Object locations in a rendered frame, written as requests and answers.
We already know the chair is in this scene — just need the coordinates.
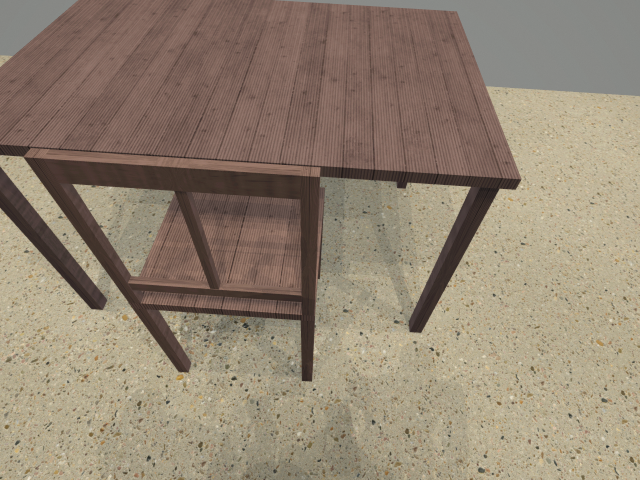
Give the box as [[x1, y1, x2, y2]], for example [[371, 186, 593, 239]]
[[24, 148, 325, 382]]

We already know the table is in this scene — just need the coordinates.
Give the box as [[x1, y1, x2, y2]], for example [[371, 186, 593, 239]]
[[0, 0, 522, 333]]

